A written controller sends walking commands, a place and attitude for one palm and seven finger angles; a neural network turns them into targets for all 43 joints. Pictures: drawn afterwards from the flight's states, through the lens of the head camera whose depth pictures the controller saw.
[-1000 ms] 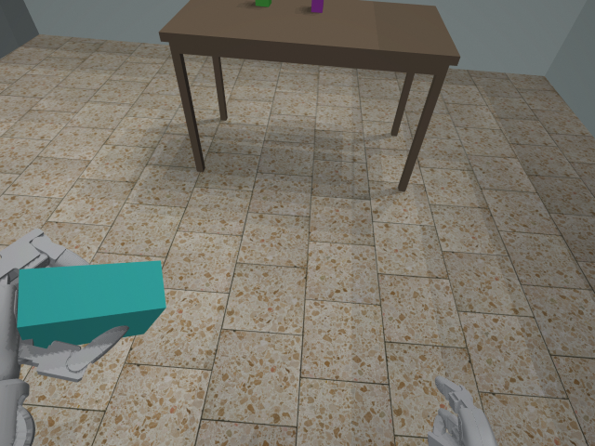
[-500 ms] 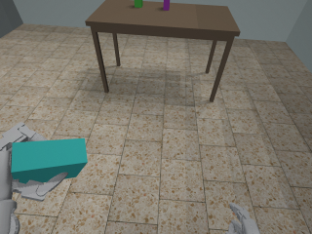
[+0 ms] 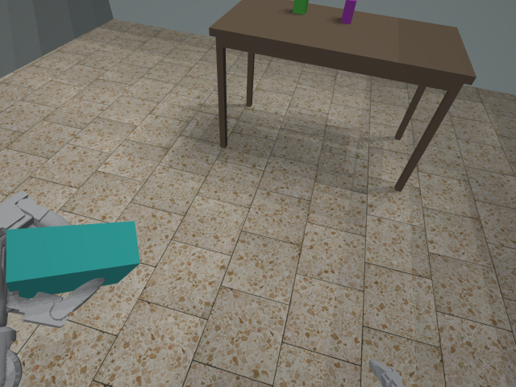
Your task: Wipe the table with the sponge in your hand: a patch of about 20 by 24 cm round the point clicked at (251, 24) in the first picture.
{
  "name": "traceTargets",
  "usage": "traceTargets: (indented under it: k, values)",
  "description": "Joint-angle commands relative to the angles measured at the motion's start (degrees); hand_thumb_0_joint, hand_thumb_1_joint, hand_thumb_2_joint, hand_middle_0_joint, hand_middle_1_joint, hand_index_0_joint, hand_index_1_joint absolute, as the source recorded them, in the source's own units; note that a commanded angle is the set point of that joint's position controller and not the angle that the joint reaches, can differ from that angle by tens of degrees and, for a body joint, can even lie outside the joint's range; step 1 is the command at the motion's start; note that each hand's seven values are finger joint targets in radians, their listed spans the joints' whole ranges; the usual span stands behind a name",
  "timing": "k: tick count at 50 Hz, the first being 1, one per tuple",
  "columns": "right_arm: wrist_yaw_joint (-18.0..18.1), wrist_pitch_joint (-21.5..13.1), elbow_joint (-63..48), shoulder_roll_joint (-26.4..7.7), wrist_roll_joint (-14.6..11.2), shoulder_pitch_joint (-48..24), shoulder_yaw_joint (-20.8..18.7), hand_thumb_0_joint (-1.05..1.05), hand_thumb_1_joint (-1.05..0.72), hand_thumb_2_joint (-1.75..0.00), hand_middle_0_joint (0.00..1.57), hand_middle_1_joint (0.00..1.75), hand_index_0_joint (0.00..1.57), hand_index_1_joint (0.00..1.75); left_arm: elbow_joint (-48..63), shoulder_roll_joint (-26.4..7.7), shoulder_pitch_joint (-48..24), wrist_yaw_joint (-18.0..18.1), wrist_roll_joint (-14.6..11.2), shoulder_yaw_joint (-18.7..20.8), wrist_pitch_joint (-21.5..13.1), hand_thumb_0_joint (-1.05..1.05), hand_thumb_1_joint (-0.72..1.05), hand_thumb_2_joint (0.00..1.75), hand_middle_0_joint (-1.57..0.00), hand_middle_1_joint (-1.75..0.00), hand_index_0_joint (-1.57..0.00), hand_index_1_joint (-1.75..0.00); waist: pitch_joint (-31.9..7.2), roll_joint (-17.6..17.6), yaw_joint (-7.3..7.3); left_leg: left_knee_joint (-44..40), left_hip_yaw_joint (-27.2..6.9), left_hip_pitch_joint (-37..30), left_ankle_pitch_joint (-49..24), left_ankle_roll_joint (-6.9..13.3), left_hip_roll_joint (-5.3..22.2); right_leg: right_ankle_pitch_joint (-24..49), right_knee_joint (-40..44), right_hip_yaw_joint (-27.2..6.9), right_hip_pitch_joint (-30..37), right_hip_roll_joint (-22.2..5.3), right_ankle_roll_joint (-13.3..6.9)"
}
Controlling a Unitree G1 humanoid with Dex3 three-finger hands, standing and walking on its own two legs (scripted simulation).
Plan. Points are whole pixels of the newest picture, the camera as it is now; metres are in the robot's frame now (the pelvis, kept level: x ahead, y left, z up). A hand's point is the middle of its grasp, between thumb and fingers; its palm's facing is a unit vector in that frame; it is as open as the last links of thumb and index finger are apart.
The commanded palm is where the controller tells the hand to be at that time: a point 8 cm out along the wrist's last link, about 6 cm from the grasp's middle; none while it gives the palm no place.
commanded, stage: walk to a spot facing it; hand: left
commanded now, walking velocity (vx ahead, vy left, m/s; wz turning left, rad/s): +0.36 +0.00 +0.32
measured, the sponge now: (90, 259) +0.22 +0.22 +0.15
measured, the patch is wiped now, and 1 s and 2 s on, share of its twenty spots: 0.00 0.00 0.00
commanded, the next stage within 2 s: none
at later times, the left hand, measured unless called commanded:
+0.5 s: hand (126, 200) +0.31 +0.20 +0.16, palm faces +0.52 -0.68 -0.51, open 9.2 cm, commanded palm +0.24 +0.23 +0.18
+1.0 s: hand (171, 128) +0.46 +0.18 +0.17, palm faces +0.66 -0.58 -0.49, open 9.2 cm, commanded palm +0.40 +0.20 +0.18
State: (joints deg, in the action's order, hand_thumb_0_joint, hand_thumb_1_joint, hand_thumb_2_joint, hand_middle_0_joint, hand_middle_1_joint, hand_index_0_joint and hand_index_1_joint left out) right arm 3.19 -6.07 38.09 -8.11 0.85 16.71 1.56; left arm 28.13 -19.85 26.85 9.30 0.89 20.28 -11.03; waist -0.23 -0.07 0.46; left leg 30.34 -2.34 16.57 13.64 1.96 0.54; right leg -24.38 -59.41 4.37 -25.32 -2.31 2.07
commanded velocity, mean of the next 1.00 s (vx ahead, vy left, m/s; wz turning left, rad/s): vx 0.37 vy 0.00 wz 0.28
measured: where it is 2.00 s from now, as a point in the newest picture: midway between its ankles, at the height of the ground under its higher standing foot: (267, 293)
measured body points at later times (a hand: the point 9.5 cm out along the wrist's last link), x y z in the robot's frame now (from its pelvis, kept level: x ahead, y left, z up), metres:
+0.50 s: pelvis +0.14 -0.07 +0.00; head +0.19 -0.09 +0.45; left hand +0.27 +0.23 +0.19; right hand +0.34 -0.30 -0.11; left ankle +0.21 +0.10 -0.67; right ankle +0.04 -0.13 -0.74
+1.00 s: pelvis +0.34 -0.11 -0.02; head +0.36 -0.14 +0.42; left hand +0.42 +0.20 +0.20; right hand +0.54 -0.27 -0.14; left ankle +0.26 +0.03 -0.72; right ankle +0.41 -0.22 -0.74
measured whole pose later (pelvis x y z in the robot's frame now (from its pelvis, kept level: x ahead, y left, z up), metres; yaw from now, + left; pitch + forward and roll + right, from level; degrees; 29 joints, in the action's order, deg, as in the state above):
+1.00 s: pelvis +0.34 -0.11 -0.02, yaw +18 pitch -1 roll +1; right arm 3.4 -5.1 36.7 -10.3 -0.7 14.4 0.1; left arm 28.5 -20.3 26.4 8.1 -0.1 21.7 -12.9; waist 2.7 -3.7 -2.7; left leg 51.2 1.5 20.9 27.1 0.1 6.1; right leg -18.0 -41.2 10.6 -21.5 -7.5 0.3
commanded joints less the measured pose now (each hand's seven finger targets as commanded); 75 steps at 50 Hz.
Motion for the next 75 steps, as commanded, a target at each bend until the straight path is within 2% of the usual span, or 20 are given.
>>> traceTargets:
  k: [1,7,8,10,17,28,30,32,40,46,47,48,50,56,63,66,67,68,70,75]
  values:
    - [0.97,-3.71,-8.74,-9.42,-0.38,-6.47,-3.55,0.00,-0.90,-0.90,0.20,0.30,0.20,0.30,14.12,-7.45,-3.59,-0.05,-1.34,2.53,-3.85,0.00,0.10,1.30,-1.20,-1.60,-1.20,-1.60,-2.29,-13.00,0.34,-15.70,-14.93,-5.32,8.08,8.70,11.52,-0.56,10.24,1.70,-1.90,0.27,0.83]
    - [1.23,-1.79,-9.20,-9.04,-0.03,-8.36,-3.27,0.00,-0.90,-0.90,0.20,0.30,0.20,0.30,11.78,-9.26,-3.89,-0.21,-1.78,4.96,-2.51,0.00,0.10,1.30,-1.20,-1.60,-1.20,-1.60,-5.77,-10.65,-0.72,-6.16,-10.89,-1.43,0.13,6.26,9.86,2.40,34.69,4.01,15.33,1.92,-0.08]
    - [1.21,-1.19,-9.42,-8.49,-0.22,-8.63,-3.23,0.00,-0.90,-0.90,0.20,0.30,0.20,0.30,11.37,-10.21,-3.65,-0.21,-1.54,5.53,-2.30,0.00,0.10,1.30,-1.20,-1.60,-1.20,-1.60,-7.46,-5.49,-1.12,0.56,-7.38,6.25,1.20,4.63,7.98,4.37,39.21,-0.41,25.34,-1.81,-1.95]
    - [1.05,-0.34,-10.56,-7.62,-0.77,-9.77,-3.42,0.00,-0.90,-0.90,0.20,0.30,0.20,0.30,9.71,-13.45,-3.77,0.16,-2.11,7.77,-0.85,0.00,0.10,1.30,-1.20,-1.60,-1.20,-1.60,-7.36,16.68,-1.80,32.39,3.32,28.15,17.94,-0.85,-2.40,2.55,45.82,-32.64,35.46,-24.62,-11.32]
    - [0.78,2.20,-10.20,-8.66,0.00,-11.69,-3.43,0.00,-0.90,-0.90,0.20,0.30,0.20,0.30,9.51,-11.96,-3.42,-0.23,-1.88,7.03,-4.84,0.00,0.10,1.30,-1.20,-1.60,-1.20,-1.60,1.64,4.59,-0.41,42.27,5.16,32.03,4.23,-3.99,4.14,37.87,41.37,-4.01,27.58,-17.18,-8.39]
    - [0.62,0.69,-14.66,-7.64,-1.34,-8.69,-4.95,0.00,-0.90,-0.90,0.20,0.30,0.20,0.30,15.94,-12.84,-2.83,2.41,-2.34,8.82,-5.00,0.00,0.10,1.30,-1.20,-1.60,-1.20,-1.60,-10.16,9.49,-1.20,-2.40,24.04,-3.01,-7.26,0.06,-5.74,65.19,19.87,7.45,27.73,-12.54,-3.36]
    - [0.94,0.71,-14.48,-8.84,-1.18,-7.91,-5.47,0.00,-0.90,-0.90,0.20,0.30,0.20,0.30,16.38,-12.64,-1.07,2.22,-2.68,8.98,-5.81,0.00,0.10,1.30,-1.20,-1.60,-1.20,-1.60,-17.24,-0.76,1.08,-2.58,10.40,-27.94,-16.06,5.29,2.76,41.40,-1.23,8.06,10.33,-9.27,-0.72]
    - [-0.23,0.42,-14.86,-9.74,-1.19,-7.33,-4.63,0.00,-0.90,-0.90,0.20,0.30,0.20,0.30,18.17,-15.18,-5.35,2.23,-3.19,9.85,-5.56,0.00,0.10,1.30,-1.20,-1.60,-1.20,-1.60,-16.53,-7.55,0.92,-6.18,-28.54,-31.28,-31.64,18.29,26.21,-12.59,-24.21,-3.73,-9.98,1.34,-1.17]
    - [-0.74,-1.18,-12.36,-9.10,-1.90,-9.67,-4.90,0.00,-0.90,-0.90,0.20,0.30,0.20,0.30,17.09,-11.44,2.66,-0.31,-3.52,11.33,-5.95,0.00,0.10,1.30,-1.20,-1.60,-1.20,-1.60,-3.93,-13.13,-2.09,-15.08,1.00,4.97,1.78,8.44,15.24,4.12,4.52,1.14,1.89,-5.97,0.45]
    - [1.00,-2.42,-10.98,-8.72,-2.08,-8.14,-4.75,0.00,-0.90,-0.90,0.20,0.30,0.20,0.30,9.89,-7.69,-4.79,-0.42,-2.41,6.09,-5.06,0.00,0.10,1.30,-1.20,-1.60,-1.20,-1.60,-4.52,-6.76,-1.56,0.48,6.88,7.76,15.15,3.58,10.52,8.85,25.62,8.54,18.05,-1.29,1.99]
    - [1.24,-2.14,-10.61,-7.86,-2.14,-7.35,-4.53,0.00,-0.90,-0.90,0.20,0.30,0.20,0.30,8.67,-8.66,-6.57,-0.17,-1.90,6.24,-4.39,0.00,0.10,1.30,-1.20,-1.60,-1.20,-1.60,-4.95,1.71,-1.81,13.42,9.63,10.97,17.05,1.79,6.56,3.61,31.98,1.64,20.48,-5.33,0.00]
    - [1.25,-1.78,-11.42,-6.26,-1.98,-8.19,-4.27,0.00,-0.90,-0.90,0.20,0.30,0.20,0.30,8.42,-11.69,-8.26,0.45,-1.10,7.60,-3.65,0.00,0.10,1.30,-1.20,-1.60,-1.20,-1.60,-5.14,22.15,-2.37,33.35,11.74,23.99,20.54,-0.79,-0.12,1.86,41.04,-23.57,26.10,-19.85,-6.71]
    - [1.13,-2.39,-10.36,-9.27,-1.05,-11.52,-4.49,0.00,-0.90,-0.90,0.20,0.30,0.20,0.30,10.15,-13.16,-14.42,0.63,-1.37,7.22,-3.26,0.00,0.10,1.30,-1.20,-1.60,-1.20,-1.60,-3.29,13.93,-1.89,47.75,0.17,27.98,16.00,-1.61,3.10,2.04,46.27,-33.22,24.23,-28.18,-11.37]
    - [0.27,0.82,-10.02,-9.04,-1.06,-11.83,-3.95,0.00,-0.90,-0.90,0.20,0.30,0.20,0.30,12.56,-11.67,-8.82,0.21,-1.29,6.61,-4.88,0.00,0.10,1.30,-1.20,-1.60,-1.20,-1.60,-1.22,8.66,-0.81,35.92,5.27,20.12,6.30,-3.11,5.94,20.54,42.20,-3.24,19.45,-19.64,-8.78]
    - [-0.32,1.51,-15.02,-7.74,-0.98,-9.93,-5.05,0.00,-0.90,-0.90,0.20,0.30,0.20,0.30,18.37,-11.37,1.92,2.40,-2.88,10.36,-4.86,0.00,0.10,1.30,-1.20,-1.60,-1.20,-1.60,-4.86,8.81,-3.21,8.06,14.29,12.48,5.50,-2.25,3.36,36.56,36.54,1.23,27.23,-18.84,-9.67]
    - [0.40,1.97,-15.14,-8.24,-1.07,-6.40,-5.65,0.00,-0.90,-0.90,0.20,0.30,0.20,0.30,18.66,-10.22,0.22,2.98,-3.25,8.85,-4.57,0.00,0.10,1.30,-1.20,-1.60,-1.20,-1.60,-10.73,4.90,0.37,-2.79,17.94,-3.81,-3.58,-1.82,-1.23,39.13,19.67,7.77,23.62,-14.62,-5.63]
    - [0.88,1.91,-15.33,-9.42,-1.07,-6.19,-6.33,0.00,-0.90,-0.90,0.20,0.30,0.20,0.30,19.78,-10.66,-1.61,3.00,-2.93,8.92,-5.33,0.00,0.10,1.30,-1.20,-1.60,-1.20,-1.60,-13.32,-2.66,1.36,-3.98,12.38,-14.91,-6.56,0.22,1.47,33.28,8.05,9.11,15.24,-12.23,-3.15]
    - [0.92,1.84,-15.45,-10.74,-0.87,-7.55,-6.63,0.00,-0.90,-0.90,0.20,0.30,0.20,0.30,20.03,-10.20,-1.32,2.85,-2.91,8.85,-6.03,0.00,0.10,1.30,-1.20,-1.60,-1.20,-1.60,-13.32,-18.15,0.80,-6.36,-8.55,-23.35,-16.72,7.31,14.76,3.97,-5.68,8.28,0.16,-4.59,-0.14]
    - [-0.56,0.58,-14.96,-10.44,-1.15,-7.42,-5.15,0.00,-0.90,-0.90,0.20,0.30,0.20,0.30,15.16,-13.91,-4.19,1.94,-1.85,8.65,-6.10,0.00,0.10,1.30,-1.20,-1.60,-1.20,-1.60,-8.93,-12.60,0.69,-10.11,-30.61,-21.68,-23.19,15.10,25.91,-12.07,-19.56,-2.98,-13.68,-1.55,-1.08]
    - [-0.82,-0.54,-12.61,-9.17,-2.09,-8.74,-5.43,0.00,-0.90,-0.90,0.20,0.30,0.20,0.30,23.01,-12.18,-2.79,0.23,-2.53,8.78,-5.69,0.00,0.10,1.30,-1.20,-1.60,-1.20,-1.60,-5.46,-12.78,-1.17,-11.46,-7.27,-11.09,-10.64,9.51,16.32,0.10,-8.96,-0.77,-13.04,-6.08,0.72]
